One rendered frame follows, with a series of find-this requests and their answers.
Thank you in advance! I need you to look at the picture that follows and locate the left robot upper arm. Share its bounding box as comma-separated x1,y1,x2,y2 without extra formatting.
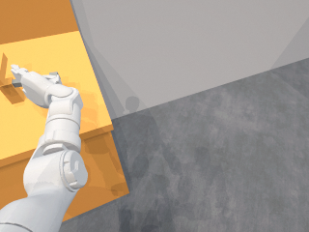
0,149,88,232

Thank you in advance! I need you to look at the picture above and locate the tap lever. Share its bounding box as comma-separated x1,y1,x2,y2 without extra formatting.
12,72,61,88

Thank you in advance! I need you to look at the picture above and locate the left robot forearm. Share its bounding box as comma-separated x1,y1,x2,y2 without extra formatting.
23,84,84,193

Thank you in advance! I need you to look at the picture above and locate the counter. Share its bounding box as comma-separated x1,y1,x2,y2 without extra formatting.
0,0,129,222

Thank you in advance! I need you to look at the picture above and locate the left robot hand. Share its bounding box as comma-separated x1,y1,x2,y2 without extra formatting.
11,64,63,109

